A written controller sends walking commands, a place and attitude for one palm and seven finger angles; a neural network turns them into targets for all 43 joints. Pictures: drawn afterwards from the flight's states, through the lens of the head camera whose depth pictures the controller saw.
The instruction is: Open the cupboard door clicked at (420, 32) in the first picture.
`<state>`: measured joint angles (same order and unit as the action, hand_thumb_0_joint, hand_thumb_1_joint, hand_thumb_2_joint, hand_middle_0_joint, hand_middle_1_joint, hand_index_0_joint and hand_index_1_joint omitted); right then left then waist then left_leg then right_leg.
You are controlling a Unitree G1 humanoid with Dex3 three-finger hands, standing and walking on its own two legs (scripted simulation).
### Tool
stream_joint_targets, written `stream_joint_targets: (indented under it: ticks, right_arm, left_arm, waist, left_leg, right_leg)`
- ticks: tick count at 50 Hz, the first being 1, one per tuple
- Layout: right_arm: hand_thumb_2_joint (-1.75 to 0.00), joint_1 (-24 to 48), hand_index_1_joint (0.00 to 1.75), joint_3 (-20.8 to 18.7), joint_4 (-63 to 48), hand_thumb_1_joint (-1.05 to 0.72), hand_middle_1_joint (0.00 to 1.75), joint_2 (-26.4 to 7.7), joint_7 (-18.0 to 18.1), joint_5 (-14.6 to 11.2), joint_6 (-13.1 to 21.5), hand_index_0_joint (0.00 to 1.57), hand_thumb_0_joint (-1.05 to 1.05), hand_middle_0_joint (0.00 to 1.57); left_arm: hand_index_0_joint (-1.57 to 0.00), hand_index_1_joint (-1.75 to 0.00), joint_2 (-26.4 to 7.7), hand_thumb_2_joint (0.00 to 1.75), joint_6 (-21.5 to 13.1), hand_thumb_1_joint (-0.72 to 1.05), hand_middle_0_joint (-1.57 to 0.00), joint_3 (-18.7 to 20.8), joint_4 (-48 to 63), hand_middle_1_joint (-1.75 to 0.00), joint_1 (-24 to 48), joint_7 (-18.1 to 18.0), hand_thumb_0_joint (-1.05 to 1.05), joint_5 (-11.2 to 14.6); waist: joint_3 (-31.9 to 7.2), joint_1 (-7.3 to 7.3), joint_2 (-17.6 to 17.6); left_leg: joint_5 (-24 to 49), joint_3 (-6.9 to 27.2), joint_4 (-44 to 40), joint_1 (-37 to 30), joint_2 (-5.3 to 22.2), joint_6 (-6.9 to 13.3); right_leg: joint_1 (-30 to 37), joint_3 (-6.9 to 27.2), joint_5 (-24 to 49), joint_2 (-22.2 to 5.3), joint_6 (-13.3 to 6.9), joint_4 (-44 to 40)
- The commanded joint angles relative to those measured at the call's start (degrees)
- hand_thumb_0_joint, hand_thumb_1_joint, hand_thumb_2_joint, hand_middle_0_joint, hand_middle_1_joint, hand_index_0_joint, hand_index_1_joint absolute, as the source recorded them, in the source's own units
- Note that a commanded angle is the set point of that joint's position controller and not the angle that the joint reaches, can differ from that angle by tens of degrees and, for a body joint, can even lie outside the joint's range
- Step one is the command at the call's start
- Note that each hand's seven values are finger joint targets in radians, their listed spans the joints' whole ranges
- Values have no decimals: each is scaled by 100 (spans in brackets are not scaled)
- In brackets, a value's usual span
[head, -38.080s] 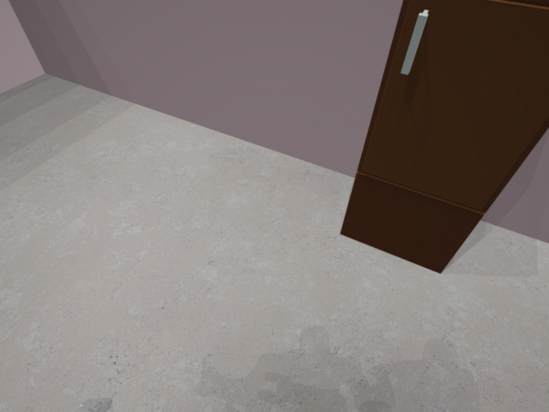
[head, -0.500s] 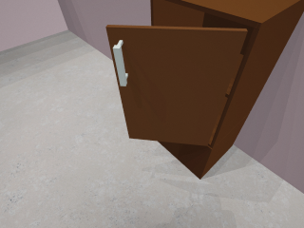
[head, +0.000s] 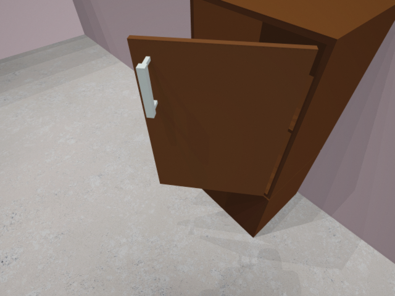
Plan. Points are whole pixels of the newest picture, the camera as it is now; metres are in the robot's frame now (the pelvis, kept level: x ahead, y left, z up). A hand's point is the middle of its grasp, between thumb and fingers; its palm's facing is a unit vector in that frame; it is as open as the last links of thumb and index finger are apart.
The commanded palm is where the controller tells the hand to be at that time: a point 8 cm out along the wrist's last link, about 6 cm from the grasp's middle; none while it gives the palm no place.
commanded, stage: look again from close up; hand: left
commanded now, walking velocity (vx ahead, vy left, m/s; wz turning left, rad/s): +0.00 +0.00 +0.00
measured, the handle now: (149, 88) +0.56 +0.16 +0.13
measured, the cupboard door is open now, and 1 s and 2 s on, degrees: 40 40 40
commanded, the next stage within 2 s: raise the hand with hooked fingers in 1.66 s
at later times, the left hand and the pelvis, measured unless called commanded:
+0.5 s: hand out of the picture +0.01 +0.15 -0.17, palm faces +0.04 -0.98 -0.20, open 7.3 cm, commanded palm none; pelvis +0.01 -0.02 +0.00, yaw +1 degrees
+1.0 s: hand out of the picture +0.00 +0.14 -0.17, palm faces +0.05 -0.98 -0.18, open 7.3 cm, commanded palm none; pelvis +0.01 -0.03 +0.00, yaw +1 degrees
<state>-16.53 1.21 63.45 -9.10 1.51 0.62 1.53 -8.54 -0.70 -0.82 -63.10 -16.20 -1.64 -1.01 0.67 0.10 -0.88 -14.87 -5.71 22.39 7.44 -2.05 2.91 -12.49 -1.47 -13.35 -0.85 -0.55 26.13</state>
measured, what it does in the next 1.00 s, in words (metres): stands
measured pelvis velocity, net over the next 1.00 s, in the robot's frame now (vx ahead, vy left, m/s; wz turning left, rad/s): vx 0.01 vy -0.03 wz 0.02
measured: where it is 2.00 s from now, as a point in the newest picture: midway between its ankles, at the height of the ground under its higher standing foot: outside the picture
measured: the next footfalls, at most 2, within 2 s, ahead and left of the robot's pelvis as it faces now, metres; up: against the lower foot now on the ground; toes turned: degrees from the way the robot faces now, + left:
none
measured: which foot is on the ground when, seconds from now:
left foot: down 0.00-1.00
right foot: down 0.00-1.00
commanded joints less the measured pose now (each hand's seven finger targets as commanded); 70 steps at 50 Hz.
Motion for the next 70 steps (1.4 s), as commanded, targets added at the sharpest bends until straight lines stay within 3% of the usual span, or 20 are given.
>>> stream_joint_targets:
  ticks: [1, 4, 7, 14, 17, 34, 37, 44, 61, 70]
  right_arm:
    - [-90, -356, 30, -113, -109, -90, 30, -511, 63, -3, 104, 20, 0, 20]
    - [-90, -346, 30, -111, -83, -90, 30, -542, 76, -1, 120, 20, 0, 20]
    - [-90, -302, 30, -114, -63, -90, 30, -521, 81, -6, 108, 20, 0, 20]
    - [-90, -298, 30, -122, -20, -90, 30, -530, 87, -2, 112, 20, 0, 20]
    - [-90, -277, 30, -123, -9, -90, 30, -517, 90, -2, 96, 20, 0, 20]
    - [-90, -352, 30, -129, 67, -90, 30, -482, 97, 5, 88, 20, 0, 20]
    - [-90, -360, 30, -123, 85, -90, 30, -455, 94, 4, 69, 20, 0, 20]
    - [-90, -399, 30, -122, 100, -90, 30, -459, 93, 12, 82, 20, 0, 20]
    - [-90, -423, 30, -122, 143, -90, 30, -374, 103, 3, 79, 20, 0, 20]
    - [-90, -417, 30, -138, 129, -90, 30, -438, 101, 8, 99, 20, 0, 20]
  left_arm:
    - [-20, -30, -565, 90, -70, 90, -20, 78, 167, -30, -285, -38, 0, 28]
    - [-20, -30, -584, 90, -81, 90, -20, 87, 152, -30, -290, -39, 0, 37]
    - [-20, -30, -600, 90, -84, 90, -20, 90, 146, -30, -289, -41, 0, 30]
    - [-20, -30, -650, 90, -104, 90, -20, 107, 161, -30, -297, -44, 0, 38]
    - [-20, -30, -651, 90, -101, 90, -20, 108, 154, -30, -310, -43, 0, 36]
    - [-20, -30, -640, 90, -114, 90, -20, 122, 147, -30, -349, -39, 0, 51]
    - [-20, -30, -615, 90, -106, 90, -20, 111, 136, -30, -370, -39, 0, 45]
    - [-20, -30, -607, 90, -113, 90, -20, 121, 148, -30, -386, -35, 0, 55]
    - [-20, -30, -547, 90, -111, 90, -20, 114, 94, -30, -438, -41, 0, 40]
    - [-20, -30, -601, 90, -138, 90, -20, 132, 115, -30, -437, -37, 0, 48]
  waist:
    - [250, -16, 150]
    - [86, -16, 145]
    - [235, -11, 168]
    - [92, -3, 139]
    - [245, 3, 135]
    - [239, 16, 111]
    - [427, 26, 159]
    - [249, 21, 80]
    - [431, 36, 169]
    - [203, 32, 139]
  left_leg:
    - [1090, 740, -439, 239, 851, -31]
    - [1278, 713, -395, 124, 856, -52]
    - [1181, 706, -395, 193, 844, -61]
    - [1255, 708, -365, 122, 832, -87]
    - [1094, 688, -368, 181, 825, -98]
    - [880, 703, -412, 213, 827, -125]
    - [707, 693, -435, 307, 801, -128]
    - [780, 713, -429, 243, 817, -122]
    - [754, 715, -458, 307, 829, -123]
    - [901, 718, -401, 221, 822, -130]
  right_leg:
    - [60, 619, 1104, -535, -230, -348]
    - [183, 610, 1318, -546, -230, -306]
    - [164, 617, 1340, -570, -248, -365]
    - [335, 610, 1548, -595, -277, -389]
    - [271, 615, 1455, -601, -283, -457]
    - [341, 625, 1199, -584, -308, -594]
    - [241, 650, 959, -580, -302, -683]
    - [303, 637, 911, -565, -310, -671]
    - [231, 605, 884, -546, -303, -690]
    - [354, 628, 1107, -560, -309, -644]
